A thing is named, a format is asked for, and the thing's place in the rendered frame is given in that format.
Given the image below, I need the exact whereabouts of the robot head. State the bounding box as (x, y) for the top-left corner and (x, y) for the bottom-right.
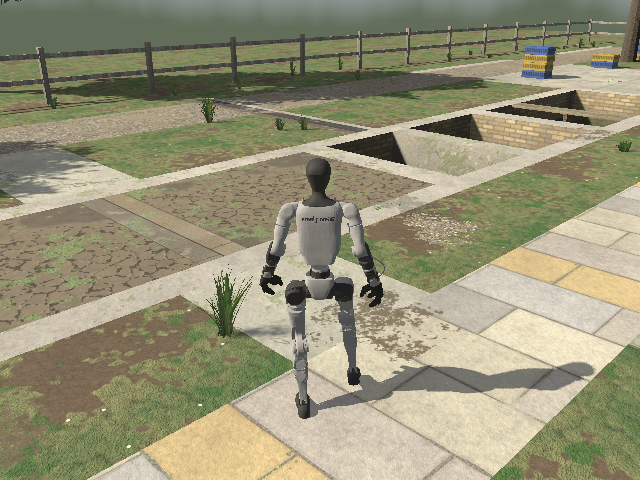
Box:
(302, 158), (336, 207)

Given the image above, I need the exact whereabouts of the right robot hand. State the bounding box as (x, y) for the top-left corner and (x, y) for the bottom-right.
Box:
(360, 282), (384, 307)

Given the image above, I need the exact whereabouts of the left robot upper arm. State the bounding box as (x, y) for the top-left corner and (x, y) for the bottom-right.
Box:
(270, 202), (298, 257)

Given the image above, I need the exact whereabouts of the robot left forearm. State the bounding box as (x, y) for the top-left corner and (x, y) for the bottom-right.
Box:
(262, 241), (280, 278)

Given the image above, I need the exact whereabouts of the right robot upper arm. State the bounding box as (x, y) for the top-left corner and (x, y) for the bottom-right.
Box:
(339, 202), (368, 258)

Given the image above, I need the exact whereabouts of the left robot hand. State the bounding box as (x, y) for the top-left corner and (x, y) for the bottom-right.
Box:
(259, 275), (283, 295)

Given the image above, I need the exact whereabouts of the robot right forearm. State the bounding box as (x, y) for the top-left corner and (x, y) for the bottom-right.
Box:
(358, 242), (380, 287)

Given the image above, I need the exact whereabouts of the robot left shin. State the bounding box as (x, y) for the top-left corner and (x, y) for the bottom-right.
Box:
(292, 339), (308, 405)

